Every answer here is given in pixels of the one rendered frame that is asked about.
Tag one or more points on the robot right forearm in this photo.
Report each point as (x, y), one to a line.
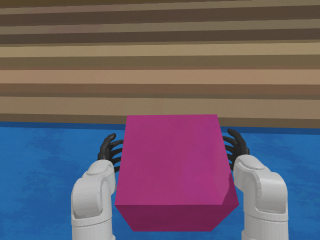
(265, 200)

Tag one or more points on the carton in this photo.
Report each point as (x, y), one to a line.
(174, 174)

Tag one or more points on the robot right hand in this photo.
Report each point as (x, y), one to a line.
(240, 147)

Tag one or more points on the robot left hand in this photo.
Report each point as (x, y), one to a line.
(106, 152)

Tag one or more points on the robot left forearm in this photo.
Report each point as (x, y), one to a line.
(91, 204)

